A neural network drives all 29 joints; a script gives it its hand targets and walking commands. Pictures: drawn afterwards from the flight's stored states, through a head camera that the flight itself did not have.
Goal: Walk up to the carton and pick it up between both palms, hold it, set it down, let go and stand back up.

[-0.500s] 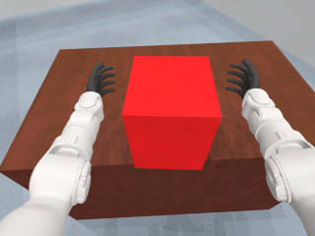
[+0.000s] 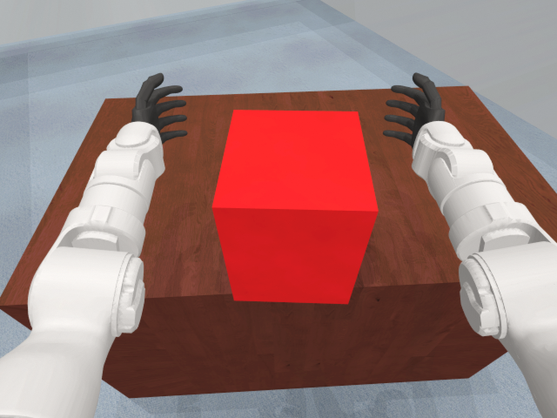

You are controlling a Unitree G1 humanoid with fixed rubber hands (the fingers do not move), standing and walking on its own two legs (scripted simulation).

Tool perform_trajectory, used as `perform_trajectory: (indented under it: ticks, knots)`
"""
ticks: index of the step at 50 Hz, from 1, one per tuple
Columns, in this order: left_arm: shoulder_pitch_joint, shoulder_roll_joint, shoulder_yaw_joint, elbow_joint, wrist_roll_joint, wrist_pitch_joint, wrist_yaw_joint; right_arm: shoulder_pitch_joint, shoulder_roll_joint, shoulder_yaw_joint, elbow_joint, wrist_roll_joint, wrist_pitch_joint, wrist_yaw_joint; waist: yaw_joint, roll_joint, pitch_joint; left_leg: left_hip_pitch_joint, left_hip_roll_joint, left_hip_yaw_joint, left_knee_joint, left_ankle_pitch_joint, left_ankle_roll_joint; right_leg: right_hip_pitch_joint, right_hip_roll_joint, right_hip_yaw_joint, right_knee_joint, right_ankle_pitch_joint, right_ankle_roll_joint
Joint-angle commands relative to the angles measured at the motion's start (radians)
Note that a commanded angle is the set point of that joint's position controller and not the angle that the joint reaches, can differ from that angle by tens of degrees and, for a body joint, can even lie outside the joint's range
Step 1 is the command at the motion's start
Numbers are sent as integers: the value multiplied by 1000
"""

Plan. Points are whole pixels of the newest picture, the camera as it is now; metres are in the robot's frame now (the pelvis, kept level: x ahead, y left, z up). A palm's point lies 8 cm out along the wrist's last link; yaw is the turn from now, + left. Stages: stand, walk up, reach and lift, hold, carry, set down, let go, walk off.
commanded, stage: set down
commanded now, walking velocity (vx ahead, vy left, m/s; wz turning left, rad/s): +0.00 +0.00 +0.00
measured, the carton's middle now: (292, 210) +0.44 +0.00 +0.04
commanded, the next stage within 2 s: none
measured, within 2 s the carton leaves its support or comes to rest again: neither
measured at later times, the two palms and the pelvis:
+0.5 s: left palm (145, 180) +0.41 +0.21 +0.15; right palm (431, 183) +0.40 -0.18 +0.14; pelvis +0.00 +0.00 +0.00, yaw -1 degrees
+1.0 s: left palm (143, 251) +0.33 +0.21 +0.09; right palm (436, 253) +0.33 -0.19 +0.08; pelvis +0.00 +0.01 +0.00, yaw -1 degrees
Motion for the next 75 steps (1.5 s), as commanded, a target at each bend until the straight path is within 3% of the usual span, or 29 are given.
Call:
perform_trajectory:
  ticks: [1,4,5,11,14,19,23,25,29,34,40,43,46,49,61,69,73,75]
  knots:
    - [-520,141,15,-288,-1,43,-2,-464,-192,-32,-219,15,6,-3,-24,96,-534,317,-28,-14,20,317,-50,260,1,47,15,363,76]
    - [-476,138,36,-347,10,73,-1,-445,-199,-25,-261,21,20,2,-13,70,-529,348,-23,-20,24,363,-44,280,1,48,15,393,79]
    - [-459,130,31,-358,14,85,-4,-426,-202,-16,-256,35,24,7,-11,87,-506,351,-23,-25,25,375,-46,287,2,49,16,402,79]
    - [-296,133,102,-392,87,130,-33,-295,-163,33,-289,48,38,5,27,13,-371,287,-39,-5,-21,305,-12,403,-12,72,3,431,99]
    - [-194,122,125,-455,120,130,-48,-206,-143,36,-352,49,27,2,31,11,-347,282,-42,0,-33,318,-8,453,-14,80,7,483,107]
    - [-132,104,130,-596,122,122,-49,-140,-131,8,-501,4,0,1,21,-5,-334,310,-44,6,-33,262,-3,419,-13,71,-5,383,98]
    - [-103,91,117,-731,105,123,-30,-89,-143,-54,-605,-34,-9,8,9,46,-370,374,-42,10,-23,256,-16,349,-2,57,-13,292,85]
    - [-59,86,118,-753,101,136,-27,-54,-143,-62,-638,-48,-6,15,9,33,-347,391,-40,6,-23,236,-14,325,-3,59,-19,255,83]
    - [45,64,126,-839,108,135,-23,53,-117,-76,-706,-69,-15,18,13,34,-344,370,-45,8,-26,225,-5,343,-10,68,-15,260,85]
    - [150,40,126,-853,117,134,-26,158,-91,-68,-715,-81,-13,31,9,19,-262,358,-42,5,-45,169,5,329,-12,69,-24,184,75]
    - [290,-17,114,-939,131,107,-21,302,-79,-72,-757,-83,-53,53,18,65,-209,414,-32,-4,-59,177,-12,278,-2,59,-47,100,55]
    - [355,-26,118,-946,130,104,-29,350,-67,-85,-804,-107,-69,56,13,22,-155,384,-37,1,-66,136,0,276,-7,65,-56,76,58]
    - [440,-51,112,-999,137,77,-29,441,-42,-80,-849,-111,-93,58,24,44,-152,388,-37,-1,-72,131,-1,282,-11,70,-55,77,54]
    - [513,-56,119,-1029,140,51,-31,508,-23,-66,-905,-118,-115,62,39,27,-135,380,-39,5,-72,149,1,299,-13,76,-53,90,54]
    - [787,-82,61,-1141,110,-96,-26,799,-9,-73,-1039,-153,-214,82,31,29,-125,411,-34,-12,-67,187,-11,273,-20,93,-61,108,35]
    - [1023,-97,58,-1107,132,-180,-52,1028,26,-28,-1041,-160,-264,83,38,-12,-13,417,-39,-21,-77,247,-8,322,-33,114,-84,201,44]
    - [1082,-84,56,-1143,142,-230,-49,1103,30,-20,-1081,-168,-305,85,48,17,6,428,-41,-25,-82,250,-14,311,-34,115,-92,179,37]
    - [1094,-83,42,-1147,135,-258,-44,1119,25,-31,-1094,-172,-320,88,38,33,26,428,-40,-24,-79,251,-18,295,-34,116,-94,173,33]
